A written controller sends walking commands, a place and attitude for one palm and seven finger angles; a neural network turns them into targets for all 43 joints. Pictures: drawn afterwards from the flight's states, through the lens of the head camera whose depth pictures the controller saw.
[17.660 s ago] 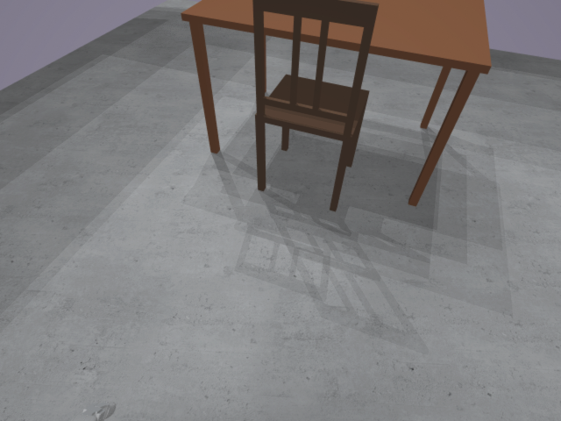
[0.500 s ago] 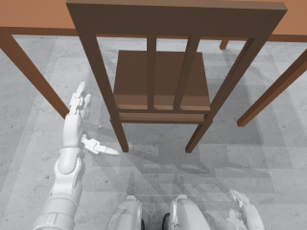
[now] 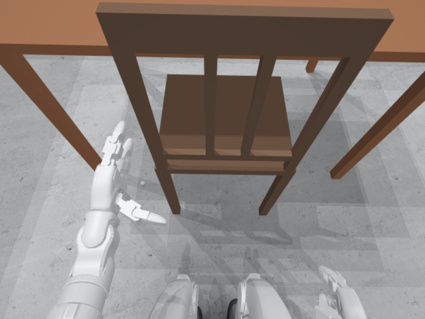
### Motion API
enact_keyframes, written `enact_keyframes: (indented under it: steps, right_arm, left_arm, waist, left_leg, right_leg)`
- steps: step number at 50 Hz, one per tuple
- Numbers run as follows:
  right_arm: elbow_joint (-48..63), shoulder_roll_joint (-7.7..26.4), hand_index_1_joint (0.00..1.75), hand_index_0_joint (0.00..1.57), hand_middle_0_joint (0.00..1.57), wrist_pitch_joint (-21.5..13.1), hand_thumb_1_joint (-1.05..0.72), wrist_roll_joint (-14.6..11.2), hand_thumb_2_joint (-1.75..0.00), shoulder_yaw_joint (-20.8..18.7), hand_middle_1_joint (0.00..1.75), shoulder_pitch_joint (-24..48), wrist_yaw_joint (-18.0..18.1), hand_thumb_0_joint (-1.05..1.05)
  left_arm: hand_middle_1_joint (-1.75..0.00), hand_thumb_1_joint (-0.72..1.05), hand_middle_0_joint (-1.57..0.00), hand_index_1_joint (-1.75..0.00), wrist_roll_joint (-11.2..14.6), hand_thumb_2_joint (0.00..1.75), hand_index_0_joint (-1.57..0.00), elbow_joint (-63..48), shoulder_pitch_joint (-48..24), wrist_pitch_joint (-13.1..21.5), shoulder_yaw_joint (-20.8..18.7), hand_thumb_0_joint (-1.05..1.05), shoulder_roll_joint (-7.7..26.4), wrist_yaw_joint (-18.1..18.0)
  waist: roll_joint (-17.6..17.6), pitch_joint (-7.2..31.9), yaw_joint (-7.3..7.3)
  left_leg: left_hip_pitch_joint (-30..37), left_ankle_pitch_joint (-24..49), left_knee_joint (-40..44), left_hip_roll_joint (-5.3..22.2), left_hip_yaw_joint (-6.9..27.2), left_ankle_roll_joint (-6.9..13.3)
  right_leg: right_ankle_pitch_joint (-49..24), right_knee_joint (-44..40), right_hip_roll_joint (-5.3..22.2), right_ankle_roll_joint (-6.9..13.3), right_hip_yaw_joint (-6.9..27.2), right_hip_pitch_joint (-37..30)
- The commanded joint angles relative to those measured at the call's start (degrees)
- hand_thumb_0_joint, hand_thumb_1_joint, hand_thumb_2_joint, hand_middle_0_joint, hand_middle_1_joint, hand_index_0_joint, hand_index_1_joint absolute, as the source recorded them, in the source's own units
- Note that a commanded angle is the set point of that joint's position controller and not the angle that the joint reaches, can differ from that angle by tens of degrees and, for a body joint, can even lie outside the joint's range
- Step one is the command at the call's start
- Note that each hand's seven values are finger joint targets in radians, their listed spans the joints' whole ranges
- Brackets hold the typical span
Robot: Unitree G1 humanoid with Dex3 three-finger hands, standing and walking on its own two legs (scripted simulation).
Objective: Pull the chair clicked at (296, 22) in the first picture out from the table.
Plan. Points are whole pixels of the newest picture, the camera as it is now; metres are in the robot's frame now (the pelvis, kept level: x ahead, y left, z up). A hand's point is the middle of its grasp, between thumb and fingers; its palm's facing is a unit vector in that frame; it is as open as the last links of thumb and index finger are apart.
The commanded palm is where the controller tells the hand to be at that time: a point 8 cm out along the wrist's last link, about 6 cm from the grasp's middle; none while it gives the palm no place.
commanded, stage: aim the fingers beside a spindle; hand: left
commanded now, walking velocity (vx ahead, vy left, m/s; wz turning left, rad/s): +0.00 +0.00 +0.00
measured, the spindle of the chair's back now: (210, 114) +0.51 +0.03 +0.02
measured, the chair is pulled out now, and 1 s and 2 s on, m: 0.00 0.00 0.00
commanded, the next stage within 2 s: push the fingers through the gap in 0.12 s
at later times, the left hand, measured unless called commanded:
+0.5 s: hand (146, 167) +0.38 +0.14 +0.01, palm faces +0.02 -1.00 -0.02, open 17.0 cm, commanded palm +0.36 +0.20 +0.02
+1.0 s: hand (147, 144) +0.44 +0.15 +0.01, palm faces +0.03 -1.00 -0.03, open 17.0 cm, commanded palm +0.41 +0.20 +0.01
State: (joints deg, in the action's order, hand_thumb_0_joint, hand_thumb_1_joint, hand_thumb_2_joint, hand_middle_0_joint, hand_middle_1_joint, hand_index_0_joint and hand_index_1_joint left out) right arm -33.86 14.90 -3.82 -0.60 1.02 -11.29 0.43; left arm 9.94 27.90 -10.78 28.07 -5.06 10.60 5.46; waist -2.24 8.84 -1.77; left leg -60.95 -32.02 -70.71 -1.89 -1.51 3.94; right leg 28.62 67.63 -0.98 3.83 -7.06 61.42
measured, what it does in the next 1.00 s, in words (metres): stands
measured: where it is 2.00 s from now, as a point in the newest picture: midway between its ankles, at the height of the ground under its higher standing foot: outside the picture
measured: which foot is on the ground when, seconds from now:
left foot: down 0.00-1.00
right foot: down 0.00-1.00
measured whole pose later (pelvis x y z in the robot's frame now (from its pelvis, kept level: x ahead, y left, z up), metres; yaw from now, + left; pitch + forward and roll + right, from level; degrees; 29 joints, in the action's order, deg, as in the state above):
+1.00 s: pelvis +0.00 +0.00 +0.00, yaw -1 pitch +25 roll -3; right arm -36.8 15.0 -2.6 0.4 1.1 -13.6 0.0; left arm 7.1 46.9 -30.5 29.7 -12.2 14.3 3.3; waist -2.3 8.7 -5.3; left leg -64.3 -32.1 -71.6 -1.3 -1.9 4.2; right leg 28.2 68.0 -1.5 3.5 -6.8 64.8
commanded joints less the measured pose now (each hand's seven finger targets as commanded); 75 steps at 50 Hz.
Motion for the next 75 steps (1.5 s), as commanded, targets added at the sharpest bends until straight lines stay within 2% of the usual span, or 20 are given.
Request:
enact_keyframes:
  steps: [1,3,8,13,14,17,22,24,30,35,36,39,44,47,50,53,56,62,69,75]
  right_arm:
    - [6.90,7.77,0.30,0.20,0.20,-1.98,-0.90,0.00,-0.90,-3.56,0.30,-1.59,0.52,0.00]
    - [6.89,7.56,0.30,0.20,0.20,-2.13,-0.90,0.35,-0.90,-3.40,0.30,-1.58,0.64,0.00]
    - [5.84,7.40,0.30,0.20,0.20,-2.49,-0.90,0.56,-0.90,-3.21,0.30,-1.77,0.75,0.00]
    - [5.72,8.12,0.30,0.20,0.20,-2.35,-0.90,-0.07,-0.90,-3.43,0.30,-1.98,0.56,0.00]
    - [5.60,8.19,0.30,0.20,0.20,-2.20,-0.90,-0.20,-0.90,-3.41,0.30,-2.06,0.60,0.00]
    - [5.15,8.58,0.30,0.20,0.20,-1.95,-0.90,-0.30,-0.90,-3.32,0.30,-2.69,1.20,0.00]
    - [4.97,7.94,0.30,0.20,0.20,-2.42,-0.90,0.57,-0.90,-3.23,0.30,-3.43,1.24,0.00]
    - [4.47,7.44,0.30,0.20,0.20,-2.33,-0.90,0.93,-0.90,-3.21,0.30,-3.85,0.75,0.00]
    - [4.02,8.18,0.30,0.20,0.20,-1.23,-0.90,0.31,-0.90,-3.41,0.30,-4.76,-0.02,0.00]
    - [3.71,8.37,0.30,0.20,0.20,-1.15,-0.90,0.14,-0.90,-3.57,0.30,-5.49,0.50,0.00]
    - [3.32,8.54,0.30,0.20,0.20,-1.19,-0.90,0.25,-0.90,-3.65,0.30,-5.87,0.69,0.00]
    - [2.38,8.13,0.30,0.20,0.20,-1.51,-0.90,0.79,-0.90,-3.48,0.30,-6.32,0.65,0.00]
    - [1.08,8.52,0.30,0.20,0.20,-0.86,-0.90,1.05,-0.90,-3.60,0.30,-7.13,0.13,0.00]
    - [1.31,9.08,0.30,0.20,0.20,-0.07,-0.90,0.87,-0.90,-3.46,0.30,-7.85,-0.02,0.00]
    - [1.56,8.94,0.30,0.20,0.20,0.46,-0.90,1.01,-0.90,-3.38,0.30,-8.26,-0.18,0.00]
    - [1.56,9.13,0.30,0.20,0.20,0.55,-0.90,1.27,-0.90,-3.39,0.30,-9.04,-0.01,0.00]
    - [1.16,8.74,0.30,0.20,0.20,0.39,-0.90,1.64,-0.90,-3.35,0.30,-9.52,-0.24,0.00]
    - [-0.53,9.33,0.30,0.20,0.20,1.51,-0.90,1.54,-0.90,-3.41,0.30,-11.25,-0.73,0.00]
    - [-0.43,9.49,0.30,0.20,0.20,2.80,-0.90,2.42,-0.90,-3.74,0.30,-12.79,-1.26,0.00]
    - [0.03,9.30,0.30,0.20,0.20,4.08,-0.90,2.73,-0.90,-3.47,0.30,-13.14,-1.89,0.00]
  left_arm:
    - [-0.08,-0.50,-0.06,-0.08,0.08,0.30,-0.06,-11.31,-10.52,3.25,-3.87,0.00,7.02,-0.65]
    - [-0.08,-0.50,-0.06,-0.08,-0.27,0.30,-0.06,-15.25,-13.35,4.96,-5.58,0.00,9.54,-1.68]
    - [-0.08,-0.50,-0.06,-0.08,-0.53,0.30,-0.06,-13.19,-14.16,6.22,-5.87,0.00,9.43,-2.40]
    - [-0.08,-0.50,-0.06,-0.08,-0.17,0.30,-0.06,-8.77,-12.17,3.14,-1.41,0.00,5.34,0.42]
    - [-0.08,-0.50,-0.06,-0.08,-0.20,0.30,-0.06,-8.59,-14.13,2.49,0.44,0.00,4.08,0.82]
    - [-0.08,-0.50,-0.06,-0.08,-0.02,0.30,-0.06,-6.36,-19.39,1.72,-2.37,0.00,6.75,0.14]
    - [-0.08,-0.50,-0.06,-0.08,-0.63,0.30,-0.06,-8.89,-23.64,4.89,-8.64,0.00,12.15,-3.01]
    - [-0.08,-0.50,-0.06,-0.08,-0.86,0.30,-0.06,-7.85,-22.34,5.55,-8.74,0.00,11.57,-3.39]
    - [-0.08,-0.50,-0.06,-0.08,-1.23,0.30,-0.06,-0.45,-22.19,3.14,-4.62,0.00,7.94,-0.43]
    - [-0.08,-0.50,-0.06,-0.08,-0.07,0.30,-0.06,-1.75,-27.63,3.38,-5.86,0.00,9.07,-0.01]
    - [-0.08,-0.50,-0.06,-0.08,0.01,0.30,-0.06,-2.59,-29.24,4.14,-8.12,0.00,11.47,-0.51]
    - [-0.08,-0.50,-0.06,-0.08,-0.95,0.30,-0.06,-2.66,-32.94,6.11,-7.30,0.00,10.97,-1.74]
    - [-0.08,-0.50,-0.06,-0.08,-2.49,0.30,-0.06,5.85,-33.57,6.00,-7.47,0.00,10.31,-2.64]
    - [-0.08,-0.50,-0.06,-0.08,-3.00,0.30,-0.06,10.41,-34.31,4.85,-9.56,0.00,12.65,-2.38]
    - [-0.08,-0.50,-0.06,-0.08,-2.82,0.30,-0.06,11.02,-38.14,4.64,-9.71,0.00,12.99,-2.01]
    - [-0.08,-0.50,-0.06,-0.08,-2.42,0.30,-0.06,9.67,-41.48,6.07,-13.12,0.00,16.98,-1.91]
    - [-0.08,-0.50,-0.06,-0.08,-2.61,0.30,-0.06,8.30,-44.43,7.68,-12.31,0.00,16.55,-1.67]
    - [-0.08,-0.50,-0.06,-0.08,-3.58,0.30,-0.06,17.61,-47.04,6.32,-8.94,0.00,12.28,-1.30]
    - [-0.08,-0.50,-0.06,-0.08,-4.25,0.30,-0.06,16.09,-52.06,7.75,-12.40,0.00,16.00,-3.30]
    - [-0.08,-0.50,-0.06,-0.08,-6.19,0.30,-0.06,18.85,-49.82,8.62,-14.80,0.00,18.76,-4.69]
  waist:
    - [1.72,21.95,-0.68]
    - [-1.63,23.43,-0.21]
    - [1.14,23.48,-1.53]
    - [-1.09,21.71,-1.80]
    - [-0.54,21.50,-2.63]
    - [1.99,19.72,-3.21]
    - [-0.93,25.77,-1.29]
    - [-1.66,27.48,-1.29]
    - [0.45,23.25,-3.19]
    - [-0.22,24.71,-3.59]
    - [0.31,25.92,-3.50]
    - [-3.18,26.56,-4.07]
    - [-0.71,24.70,-5.01]
    - [-0.78,23.60,-4.71]
    - [-1.03,25.25,-5.12]
    - [-0.90,28.58,-4.81]
    - [-4.00,30.87,-5.16]
    - [-2.02,24.86,-7.87]
    - [-5.28,31.74,-6.95]
    - [-3.15,30.21,-6.42]
  left_leg:
    - [10.05,17.17,8.76,1.58,5.16,-2.67]
    - [12.27,18.93,8.90,1.63,5.46,-3.09]
    - [10.99,17.93,7.97,1.77,5.31,-2.59]
    - [13.07,18.05,9.47,2.02,6.13,-3.21]
    - [13.35,17.83,9.52,2.11,6.36,-3.12]
    - [10.78,15.54,9.14,1.94,6.15,-2.55]
    - [11.91,20.30,8.22,1.55,5.57,-2.96]
    - [13.01,22.81,7.77,1.63,5.28,-3.24]
    - [10.34,19.94,8.30,1.96,4.96,-2.82]
    - [11.89,20.01,8.57,1.93,5.14,-2.76]
    - [12.43,20.85,8.33,2.15,5.36,-2.87]
    - [14.70,23.23,8.02,2.18,5.84,-3.47]
    - [12.07,20.81,7.64,2.23,5.58,-3.33]
    - [10.35,19.35,8.19,2.08,5.46,-3.17]
    - [9.88,19.32,7.83,1.93,4.98,-2.87]
    - [10.76,21.44,7.27,2.04,5.22,-2.78]
    - [13.06,23.76,6.73,2.12,5.27,-3.09]
    - [13.00,22.60,7.31,2.82,6.63,-3.29]
    - [17.65,28.59,6.64,2.96,7.47,-4.32]
    - [13.52,26.44,6.55,2.87,6.28,-3.50]
  right_leg:
    - [-14.00,-8.17,1.41,-1.93,7.12,-16.83]
    - [-14.58,-7.62,1.44,-1.76,7.03,-16.68]
    - [-14.43,-8.00,1.14,-2.20,7.54,-17.40]
    - [-13.19,-8.13,1.28,-1.81,6.18,-14.23]
    - [-12.96,-8.39,1.25,-1.93,6.10,-13.67]
    - [-11.20,-9.01,1.13,-2.10,6.33,-13.47]
    - [-16.03,-7.22,1.18,-1.88,6.99,-17.08]
    - [-18.82,-6.83,1.15,-1.98,7.25,-17.95]
    - [-17.16,-7.85,1.00,-2.14,7.06,-16.27]
    - [-16.58,-8.72,0.99,-2.24,7.18,-16.33]
    - [-17.17,-8.29,0.89,-2.25,7.14,-16.45]
    - [-17.84,-7.45,0.80,-2.14,6.66,-14.47]
    - [-15.98,-7.30,0.64,-2.35,6.46,-12.84]
    - [-14.75,-7.45,0.41,-2.06,6.43,-12.90]
    - [-15.45,-7.81,0.40,-2.19,7.07,-14.26]
    - [-17.41,-7.16,0.20,-2.24,7.28,-15.63]
    - [-19.14,-6.85,0.13,-2.18,7.43,-15.57]
    - [-15.76,-6.92,-0.14,-2.20,5.68,-8.88]
    - [-18.82,-5.95,-0.29,-2.15,5.58,-9.29]
    - [-19.46,-5.98,-0.40,-2.24,6.25,-11.91]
